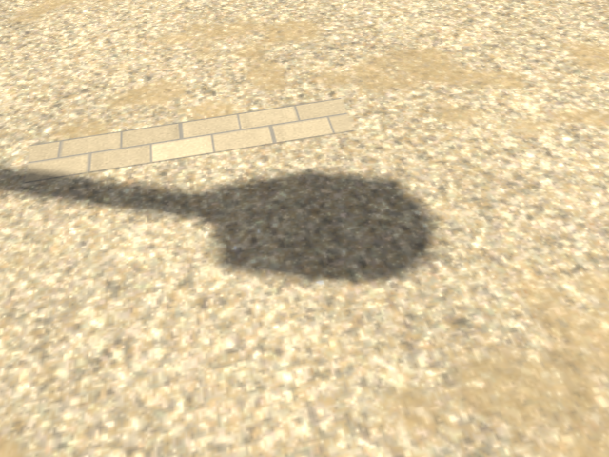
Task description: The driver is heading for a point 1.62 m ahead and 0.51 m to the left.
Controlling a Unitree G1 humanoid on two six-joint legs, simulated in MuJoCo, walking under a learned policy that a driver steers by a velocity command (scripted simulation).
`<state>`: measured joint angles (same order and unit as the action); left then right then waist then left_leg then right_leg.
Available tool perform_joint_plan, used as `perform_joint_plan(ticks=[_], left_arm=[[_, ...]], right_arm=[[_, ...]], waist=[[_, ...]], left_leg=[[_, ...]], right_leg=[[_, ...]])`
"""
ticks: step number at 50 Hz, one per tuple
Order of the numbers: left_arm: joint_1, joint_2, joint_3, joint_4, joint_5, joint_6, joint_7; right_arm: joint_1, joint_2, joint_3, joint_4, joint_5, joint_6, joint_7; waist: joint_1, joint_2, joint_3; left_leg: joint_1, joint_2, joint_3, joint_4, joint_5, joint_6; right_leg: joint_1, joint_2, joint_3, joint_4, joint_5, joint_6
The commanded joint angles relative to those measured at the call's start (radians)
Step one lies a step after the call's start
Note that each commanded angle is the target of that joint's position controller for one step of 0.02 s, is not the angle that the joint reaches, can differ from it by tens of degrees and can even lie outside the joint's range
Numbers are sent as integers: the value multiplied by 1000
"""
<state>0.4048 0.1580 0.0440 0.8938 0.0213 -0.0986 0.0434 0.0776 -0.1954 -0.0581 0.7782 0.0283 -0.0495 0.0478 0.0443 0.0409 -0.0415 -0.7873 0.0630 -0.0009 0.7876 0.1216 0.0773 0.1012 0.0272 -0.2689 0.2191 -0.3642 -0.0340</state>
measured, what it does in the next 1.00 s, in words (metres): walks ahead, turning left: left foot, then right foot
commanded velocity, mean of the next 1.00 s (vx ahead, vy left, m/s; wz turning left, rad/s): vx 0.50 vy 0.00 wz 0.56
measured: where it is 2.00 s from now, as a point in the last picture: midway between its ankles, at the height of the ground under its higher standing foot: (194, 262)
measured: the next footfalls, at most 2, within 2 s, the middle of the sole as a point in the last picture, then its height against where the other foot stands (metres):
left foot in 0.12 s outside the picture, level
right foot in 0.58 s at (368, 444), level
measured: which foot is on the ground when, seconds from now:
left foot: up 0.00-0.10, down 0.12-0.58, up 0.60-1.00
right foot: down 0.00-0.10, up 0.12-0.56, down 0.58-1.00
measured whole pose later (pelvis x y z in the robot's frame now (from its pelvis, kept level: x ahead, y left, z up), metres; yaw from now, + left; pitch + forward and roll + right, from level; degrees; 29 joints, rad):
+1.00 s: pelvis +0.54 +0.09 +0.01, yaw +36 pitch +3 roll -1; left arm 0.37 0.25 0.08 0.85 0.00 -0.08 0.01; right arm 0.09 -0.25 -0.07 0.61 0.02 -0.02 0.03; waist 0.10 0.04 -0.01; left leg -0.70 0.08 -0.04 0.78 -0.07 0.02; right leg -0.03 -0.03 -0.17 0.30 -0.32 0.02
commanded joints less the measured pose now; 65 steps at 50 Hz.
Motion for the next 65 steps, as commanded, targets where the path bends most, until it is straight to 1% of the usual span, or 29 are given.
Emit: perform_joint_plan(ticks=[1, 3, 5, 6, 7, 8, 9, 11, 14, 17, 20, 24, 28, 29, 30, 31, 32, 34, 39, 45, 51, 53, 55, 56, 57, 58, 59, 61, 65], left_arm=[[1, 202, 50, -53, -18, 4, 15], [-13, 223, 60, -58, -27, 20, 18], [-74, 259, 71, -75, -30, 31, 13], [-114, 266, 74, -93, -31, 25, 7], [-65, 81, 26, -125, 24, -4, -9], [-18, 75, 7, -183, -15, -44, -26], [-151, 158, 23, -211, -52, -74, -33], [-219, 174, 20, -238, -40, -79, -32], [-176, 191, 42, -261, -5, -40, -23], [-247, 144, 21, -292, 15, -18, -12], [-395, 107, 4, -321, 9, -13, -17], [-479, 159, 23, -331, -32, -26, -31], [-318, 224, 60, -289, -26, -46, -48], [-191, 266, 78, -277, -7, -52, -40], [-60, 343, 96, -265, 19, -46, -34], [-25, 322, 96, -242, -4, -39, -42], [-79, 230, 75, -269, -17, -29, -36], [-147, 183, 53, -266, -10, -6, -30], [-163, 182, 51, -198, -7, -19, -37], [-130, 240, 67, -139, -12, -9, -23], [-55, 284, 74, -81, -47, 14, -34], [-66, 310, 80, -69, -59, 22, -34], [-54, 279, 64, -57, -57, 25, -29], [-53, 190, 29, -99, -18, 15, -35], [-3, 157, 11, -102, -37, -14, -45], [-75, 245, 41, -109, -74, -25, -51], [-144, 238, 37, -132, -79, -24, -52], [-163, 222, 43, -128, -43, -2, -43], [-123, 169, 40, -118, -50, 48, -40]], right_arm=[[-142, -32, -1, -111, -1, -17, 18], [-83, -72, -14, -107, -1, -12, 17], [142, -170, -58, -68, 0, -3, 9], [293, -228, -87, -35, -10, 1, -12], [289, -289, -91, -16, -26, 12, -22], [280, -292, -88, -56, -34, -5, -18], [304, -221, -75, -66, -26, -11, -26], [170, -138, -48, -85, -12, -23, -30], [119, -128, -41, -118, -20, -31, -30], [153, -160, -47, -117, -17, -33, -47], [214, -197, -58, -99, -4, -14, -64], [248, -191, -61, -116, 1, -3, -64], [224, -153, -55, -144, -3, -4, -63], [195, -100, -36, -170, -11, -13, -54], [308, -31, -17, -186, -8, -20, -55], [358, -102, -19, -188, 13, -23, -55], [297, -180, -40, -180, 12, -14, -57], [145, -175, -43, -219, -18, -2, -53], [144, -115, -38, -215, -8, 21, -45], [3, -98, -25, -230, -8, 20, -27], [-125, -85, -15, -275, -3, 7, 2], [-65, -114, -32, -269, -13, 3, 4], [225, -199, -81, -187, -22, 3, -10], [376, -309, -103, -166, -32, 4, -31], [383, -320, -90, -170, -32, -6, -31], [359, -242, -70, -165, -36, -11, -28], [303, -201, -57, -157, -30, -15, -29], [185, -130, -35, -152, -30, -29, -23], [153, -130, -40, -116, -45, -66, -31]], waist=[[0, -117, 118], [-38, -177, 65], [-166, -200, -46], [-247, -134, -119], [-124, 165, -143], [-95, 203, -337], [-166, 76, -305], [-74, -124, -100], [-3, -88, -40], [-19, -43, -8], [-79, 6, -21], [-127, 60, -27], [-25, 114, -77], [38, 59, -173], [21, -211, -306], [13, -405, -328], [39, -252, -196], [26, -112, -36], [-33, -144, 26], [5, -122, 38], [37, -129, 100], [-18, -155, 65], [-162, -124, -100], [-194, 78, -236], [-155, 231, -393], [-179, 113, -301], [-154, 96, -176], [-72, 51, -59], [-16, 31, 5]], left_leg=[[16, -38, 105, -127, -83, 25], [110, -90, 164, -142, -186, 57], [410, -137, 141, -212, -218, 119], [684, -117, 35, -291, -167, 155], [954, 73, -274, -175, -34, 232], [1161, 248, -839, -402, -346, 458], [1121, 226, -801, -508, -420, 383], [855, 162, -581, -538, -325, 283], [596, 74, -413, -547, -104, 268], [493, 31, -309, -539, 44, 251], [415, -36, -243, -498, -27, 181], [498, -5, -345, -430, -199, 160], [586, -7, -425, -249, -157, 93], [471, -60, -350, -26, -189, 53], [182, -193, -212, 317, -541, -21], [-36, -149, -184, 530, -715, -43], [-101, -91, -188, 628, -612, -55], [-63, -32, -138, 593, -456, -53], [9, 16, -114, 445, -376, -65], [2, 34, -76, 146, -164, -73], [126, -10, 19, -119, -255, -22], [269, -66, 71, -192, -323, 22], [745, -99, 60, -258, -207, 82], [1089, 178, -321, -257, -169, 180], [1194, 369, -758, -431, -229, 317], [1115, 331, -630, -440, -245, 265], [975, 290, -450, -439, -208, 218], [727, 207, -269, -504, -148, 161], [597, 189, -109, -613, -59, 147]], right_leg=[[18, -284, 17, 44, 949, -4], [96, -300, 5, 179, 1260, -9], [42, -288, 15, 468, 1333, -25], [-136, -221, 20, 745, 1078, 4], [-551, -68, 73, 1083, -56, 37], [-810, 71, 323, 1349, -237, 64], [-884, 7, 429, 1399, -139, 33], [-912, -86, 401, 1222, 25, 8], [-782, -137, 382, 1077, 69, 50], [-799, -146, 337, 857, 126, 83], [-665, -81, 295, 581, 328, 106], [-617, -24, 312, 371, 388, 105], [-400, -15, 333, 228, 322, 8], [-169, -141, 425, 259, 301, -51], [173, -386, 806, 212, 257, -198], [227, -503, 1138, 119, -16, -290], [125, -452, 1013, 96, -133, -246], [-128, -346, 726, 77, 31, -168], [-274, -276, 449, -9, 294, -150], [-190, -290, 278, -22, 400, -128], [-123, -319, 223, 1, 429, -117], [-101, -320, 190, 113, 732, -103], [-268, -249, 117, 478, 855, -50], [-610, -150, 109, 876, 335, 5], [-818, -17, 300, 1131, -223, 22], [-911, -68, 386, 1194, -166, 15], [-933, -111, 360, 1167, -88, 6], [-845, -175, 361, 1041, 45, 12], [-807, -168, 390, 969, 176, 35]])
